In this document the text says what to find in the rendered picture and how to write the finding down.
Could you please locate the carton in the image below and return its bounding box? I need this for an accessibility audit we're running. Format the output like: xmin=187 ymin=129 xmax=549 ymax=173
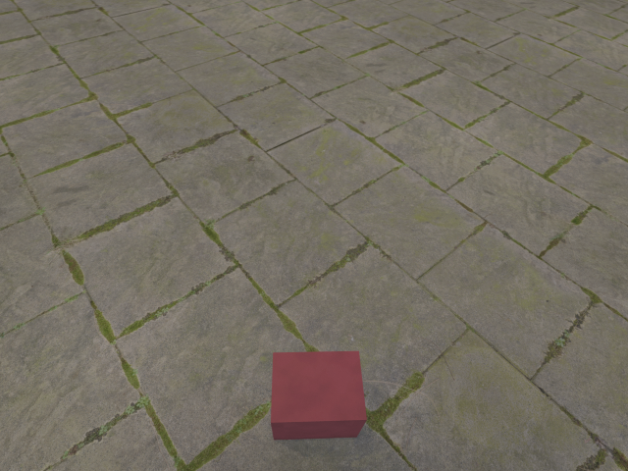
xmin=271 ymin=351 xmax=367 ymax=440

